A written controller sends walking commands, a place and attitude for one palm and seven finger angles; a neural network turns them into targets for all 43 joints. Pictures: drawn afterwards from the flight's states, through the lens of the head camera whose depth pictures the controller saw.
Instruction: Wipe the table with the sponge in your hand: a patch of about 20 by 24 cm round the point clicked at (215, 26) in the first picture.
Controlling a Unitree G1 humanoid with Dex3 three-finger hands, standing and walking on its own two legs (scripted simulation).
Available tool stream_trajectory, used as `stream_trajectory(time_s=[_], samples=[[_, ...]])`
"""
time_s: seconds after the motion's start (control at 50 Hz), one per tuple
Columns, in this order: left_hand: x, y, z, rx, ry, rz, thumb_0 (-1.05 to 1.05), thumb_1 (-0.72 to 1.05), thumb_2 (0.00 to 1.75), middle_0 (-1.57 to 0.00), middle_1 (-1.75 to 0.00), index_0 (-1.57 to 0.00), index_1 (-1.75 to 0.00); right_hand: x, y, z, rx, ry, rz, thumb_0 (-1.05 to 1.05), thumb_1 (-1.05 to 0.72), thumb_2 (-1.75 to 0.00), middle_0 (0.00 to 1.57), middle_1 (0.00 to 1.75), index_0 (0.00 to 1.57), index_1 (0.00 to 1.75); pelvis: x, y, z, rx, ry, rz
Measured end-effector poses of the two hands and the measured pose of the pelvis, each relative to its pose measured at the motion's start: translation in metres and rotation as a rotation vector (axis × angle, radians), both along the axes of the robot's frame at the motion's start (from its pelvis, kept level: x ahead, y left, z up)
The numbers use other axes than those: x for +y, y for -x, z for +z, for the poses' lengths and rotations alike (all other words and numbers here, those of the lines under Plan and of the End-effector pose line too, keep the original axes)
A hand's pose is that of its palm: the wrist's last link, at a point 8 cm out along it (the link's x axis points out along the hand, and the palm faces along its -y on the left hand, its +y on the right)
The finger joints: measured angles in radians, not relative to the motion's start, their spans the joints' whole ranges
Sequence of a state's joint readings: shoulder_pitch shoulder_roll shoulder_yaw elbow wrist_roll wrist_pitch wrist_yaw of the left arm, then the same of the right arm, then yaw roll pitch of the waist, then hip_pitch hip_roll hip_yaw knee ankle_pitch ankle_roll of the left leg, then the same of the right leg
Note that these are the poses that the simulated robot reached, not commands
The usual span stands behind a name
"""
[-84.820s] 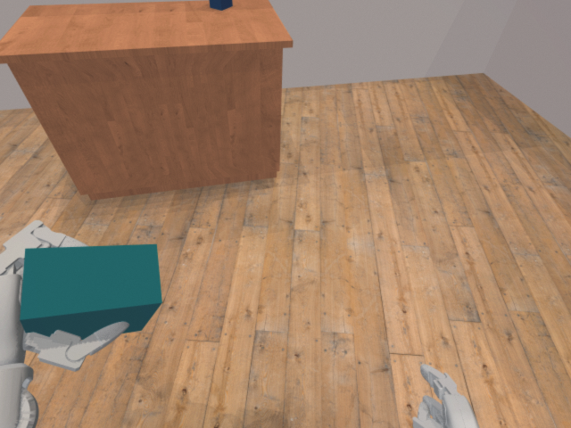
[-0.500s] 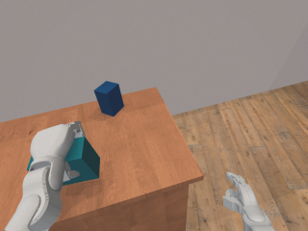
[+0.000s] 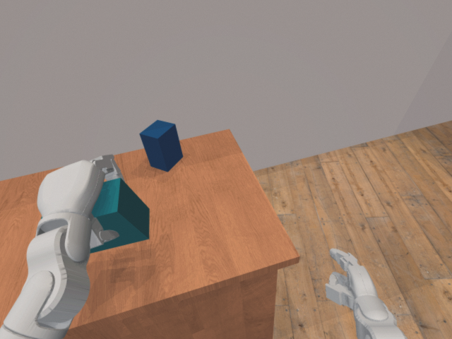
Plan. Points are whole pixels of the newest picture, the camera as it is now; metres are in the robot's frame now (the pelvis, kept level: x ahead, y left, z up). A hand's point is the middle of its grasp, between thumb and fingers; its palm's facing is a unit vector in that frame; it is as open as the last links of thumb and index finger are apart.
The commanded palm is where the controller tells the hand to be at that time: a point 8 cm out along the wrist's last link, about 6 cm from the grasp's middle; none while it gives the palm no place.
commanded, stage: lift the sponge slowly off the table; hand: left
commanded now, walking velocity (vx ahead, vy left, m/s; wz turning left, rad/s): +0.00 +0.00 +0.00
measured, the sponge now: (106, 223) +0.25 +0.26 +0.12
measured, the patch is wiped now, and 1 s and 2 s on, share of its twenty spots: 1.00 1.00 1.00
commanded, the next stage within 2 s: bring the sponge back beside the body in 0.16 s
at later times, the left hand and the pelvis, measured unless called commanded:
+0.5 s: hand (95, 210) +0.24 +0.26 +0.16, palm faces +0.20 -0.16 -0.97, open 10.0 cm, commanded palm +0.20 +0.26 +0.23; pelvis +0.00 -0.01 +0.00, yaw +0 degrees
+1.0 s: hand (85, 225) +0.22 +0.27 +0.15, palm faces +0.16 -0.14 -0.98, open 10.0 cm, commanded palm +0.17 +0.27 +0.22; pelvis +0.00 -0.01 +0.00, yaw +0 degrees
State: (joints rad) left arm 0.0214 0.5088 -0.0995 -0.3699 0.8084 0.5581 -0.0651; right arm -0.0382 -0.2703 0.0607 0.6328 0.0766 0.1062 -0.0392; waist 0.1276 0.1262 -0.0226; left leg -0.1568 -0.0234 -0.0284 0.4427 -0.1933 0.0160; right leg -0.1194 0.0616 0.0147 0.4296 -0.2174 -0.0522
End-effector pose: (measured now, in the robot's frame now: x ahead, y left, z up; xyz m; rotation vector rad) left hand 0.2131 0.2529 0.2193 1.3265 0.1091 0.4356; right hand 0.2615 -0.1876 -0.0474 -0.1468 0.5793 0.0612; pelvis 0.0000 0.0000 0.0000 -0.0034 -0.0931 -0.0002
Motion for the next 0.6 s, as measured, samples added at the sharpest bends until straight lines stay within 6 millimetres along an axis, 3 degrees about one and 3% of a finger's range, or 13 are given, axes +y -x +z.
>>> stream_trajectory(time_s=[0.14, 0.28, 0.6], samples=[[-0.006, -0.009, 0.007, -0.017, 0.002, -0.01, -0.01, -0.53, 1.04, -0.73, -1.39, -0.79, -1.35, 0.001, 0.001, -0.001, -0.002, -0.015, -0.003, 0.02, -0.9, -0.89, 0.2, 0.3, 0.2, 0.3, -0.002, 0.002, 0.0, 0.006, -0.002, 0.0], [-0.005, -0.015, 0.002, 0.014, 0.01, 0.009, -0.01, -0.53, 1.04, -0.73, -1.39, -0.79, -1.35, -0.004, 0.005, -0.005, 0.015, -0.019, -0.01, 0.02, -0.9, -0.89, 0.2, 0.3, 0.2, 0.3, -0.007, 0.0, 0.0, 0.018, -0.004, -0.007], [0.009, 0.007, -0.014, 0.087, -0.013, 0.066, -0.01, -0.53, 1.04, -0.73, -1.39, -0.79, -1.35, -0.019, 0.001, -0.009, 0.016, 0.017, -0.02, 0.02, -0.91, -0.89, 0.2, 0.3, 0.2, 0.3, -0.011, -0.003, -0.003, 0.013, -0.003, 0.003]])
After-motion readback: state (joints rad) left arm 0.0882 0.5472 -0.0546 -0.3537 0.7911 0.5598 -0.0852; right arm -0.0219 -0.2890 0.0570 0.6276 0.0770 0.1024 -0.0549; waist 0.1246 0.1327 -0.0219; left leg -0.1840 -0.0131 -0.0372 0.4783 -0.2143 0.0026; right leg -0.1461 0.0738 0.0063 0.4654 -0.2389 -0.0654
